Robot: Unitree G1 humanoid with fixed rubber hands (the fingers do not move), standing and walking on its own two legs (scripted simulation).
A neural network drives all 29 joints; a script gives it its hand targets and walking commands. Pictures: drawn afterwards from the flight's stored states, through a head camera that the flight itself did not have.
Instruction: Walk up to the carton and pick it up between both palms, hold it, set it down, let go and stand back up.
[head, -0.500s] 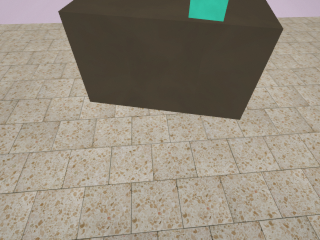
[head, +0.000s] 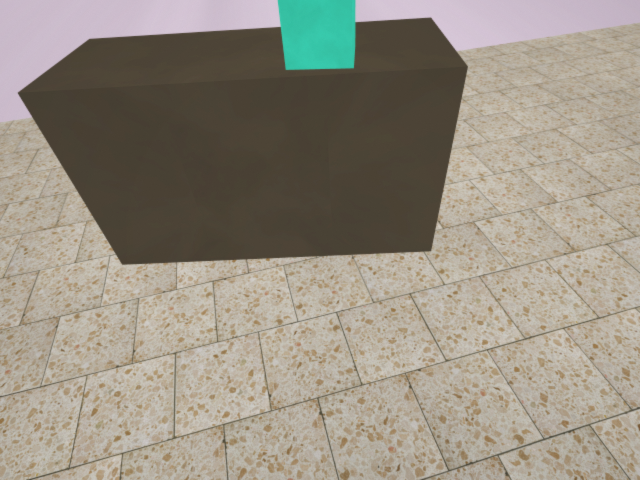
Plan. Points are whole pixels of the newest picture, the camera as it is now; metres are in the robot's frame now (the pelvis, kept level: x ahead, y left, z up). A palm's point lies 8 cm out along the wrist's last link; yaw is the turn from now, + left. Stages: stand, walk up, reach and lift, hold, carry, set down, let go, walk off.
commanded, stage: walk up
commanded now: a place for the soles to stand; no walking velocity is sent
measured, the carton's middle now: (319, 14) +1.33 -0.02 +0.16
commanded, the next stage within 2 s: none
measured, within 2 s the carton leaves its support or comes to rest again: neither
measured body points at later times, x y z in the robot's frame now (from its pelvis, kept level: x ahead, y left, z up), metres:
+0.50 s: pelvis +0.24 +0.03 -0.01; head +0.26 +0.04 +0.44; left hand +0.16 +0.27 -0.16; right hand +0.35 -0.20 -0.13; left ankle +0.36 +0.13 -0.71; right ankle +0.06 -0.12 -0.70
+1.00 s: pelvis +0.48 -0.02 -0.01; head +0.48 -0.04 +0.44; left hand +0.66 +0.17 -0.12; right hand +0.38 -0.25 -0.17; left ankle +0.37 +0.14 -0.69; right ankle +0.57 -0.13 -0.71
